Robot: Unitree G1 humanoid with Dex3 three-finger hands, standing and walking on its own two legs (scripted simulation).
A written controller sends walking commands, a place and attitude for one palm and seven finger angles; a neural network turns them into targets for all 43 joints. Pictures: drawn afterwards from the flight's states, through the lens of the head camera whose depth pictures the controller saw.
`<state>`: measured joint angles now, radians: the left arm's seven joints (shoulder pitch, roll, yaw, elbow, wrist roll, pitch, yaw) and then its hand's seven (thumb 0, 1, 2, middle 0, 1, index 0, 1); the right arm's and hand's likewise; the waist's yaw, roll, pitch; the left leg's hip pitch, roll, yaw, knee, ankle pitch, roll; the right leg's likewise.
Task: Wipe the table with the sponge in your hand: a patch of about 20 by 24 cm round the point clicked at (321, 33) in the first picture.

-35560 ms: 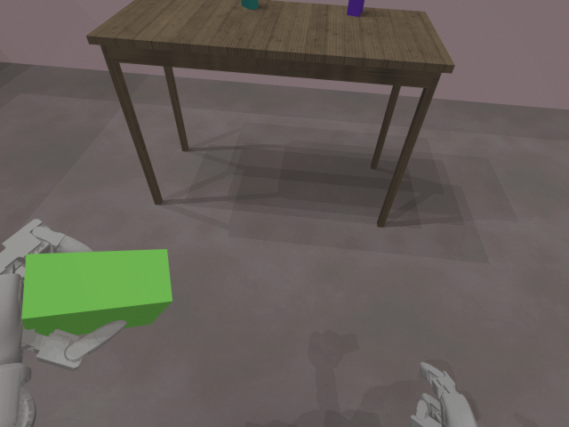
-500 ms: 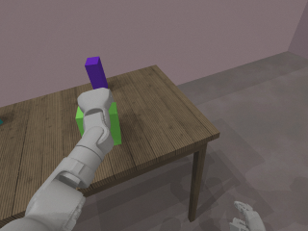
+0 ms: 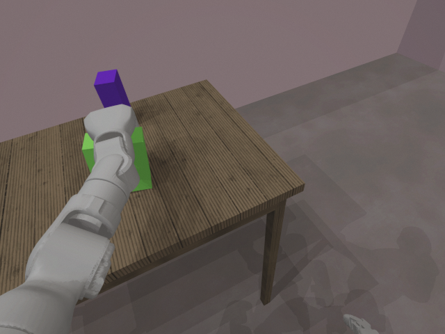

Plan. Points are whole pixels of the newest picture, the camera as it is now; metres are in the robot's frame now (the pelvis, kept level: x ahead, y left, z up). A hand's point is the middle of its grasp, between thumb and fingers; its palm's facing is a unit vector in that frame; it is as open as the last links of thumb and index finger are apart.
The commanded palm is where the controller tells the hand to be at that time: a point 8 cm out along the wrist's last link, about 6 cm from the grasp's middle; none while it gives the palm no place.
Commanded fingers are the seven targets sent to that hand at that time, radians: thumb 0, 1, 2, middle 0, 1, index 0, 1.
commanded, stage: wipe forward along the third lane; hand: left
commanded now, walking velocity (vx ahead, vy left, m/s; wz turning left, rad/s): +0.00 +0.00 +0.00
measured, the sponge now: (122, 169) +0.43 +0.22 +0.08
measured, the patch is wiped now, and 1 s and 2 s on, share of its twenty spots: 0.90 1.00 1.00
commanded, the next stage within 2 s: wipe back along the third lane in 0.98 s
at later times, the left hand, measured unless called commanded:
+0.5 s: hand (116, 134) +0.48 +0.23 +0.13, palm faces -0.05 -0.04 -1.00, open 10.1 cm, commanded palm +0.46 +0.25 +0.16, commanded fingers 0.00 0.10 1.30 -1.20 -1.60 -1.20 -1.60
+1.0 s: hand (111, 133) +0.49 +0.25 +0.13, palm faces -0.04 -0.06 -1.00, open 10.1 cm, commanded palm +0.47 +0.26 +0.16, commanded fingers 0.00 0.10 1.30 -1.20 -1.60 -1.20 -1.60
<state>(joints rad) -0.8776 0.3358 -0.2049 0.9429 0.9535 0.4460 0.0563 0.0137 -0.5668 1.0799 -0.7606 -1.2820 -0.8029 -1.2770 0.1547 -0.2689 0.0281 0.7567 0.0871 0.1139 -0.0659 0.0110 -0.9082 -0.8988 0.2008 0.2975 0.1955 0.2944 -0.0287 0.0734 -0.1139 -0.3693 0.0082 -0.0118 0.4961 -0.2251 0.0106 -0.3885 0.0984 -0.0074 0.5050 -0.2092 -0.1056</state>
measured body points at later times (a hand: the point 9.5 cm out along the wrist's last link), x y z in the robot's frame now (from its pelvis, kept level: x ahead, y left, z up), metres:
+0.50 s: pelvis +0.02 +0.01 +0.00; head +0.04 -0.02 +0.45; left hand +0.48 +0.23 +0.19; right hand +0.13 -0.25 -0.13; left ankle +0.02 +0.14 -0.73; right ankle +0.03 -0.05 -0.73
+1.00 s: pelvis +0.02 +0.05 +0.00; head +0.04 +0.03 +0.45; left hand +0.49 +0.24 +0.18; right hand +0.11 -0.22 -0.13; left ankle +0.02 +0.14 -0.73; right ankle +0.03 -0.04 -0.73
